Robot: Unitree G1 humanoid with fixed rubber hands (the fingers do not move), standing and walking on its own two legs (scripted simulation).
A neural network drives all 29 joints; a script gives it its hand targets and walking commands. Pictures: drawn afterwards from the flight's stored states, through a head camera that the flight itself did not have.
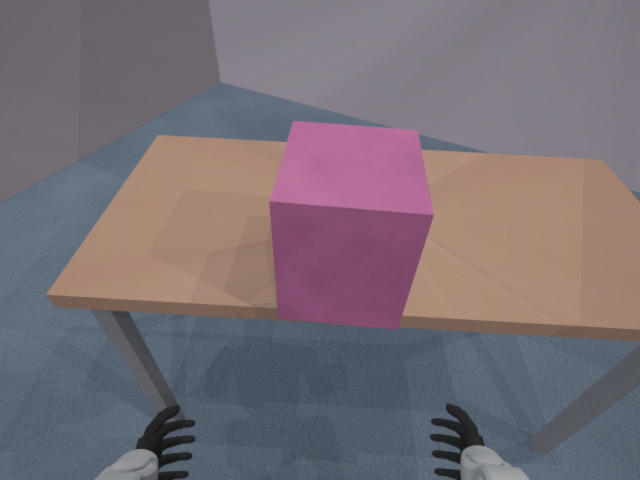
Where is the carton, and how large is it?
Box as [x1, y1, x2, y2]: [269, 121, 433, 329]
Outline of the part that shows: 293,121 269,201 278,318 397,329 433,215 417,130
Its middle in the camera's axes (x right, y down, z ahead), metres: +0.04 -0.02 +0.63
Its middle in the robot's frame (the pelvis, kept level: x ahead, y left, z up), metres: +0.50 -0.05 +0.06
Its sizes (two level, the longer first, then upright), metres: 0.210 0.200 0.250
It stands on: a table, 0.71 m high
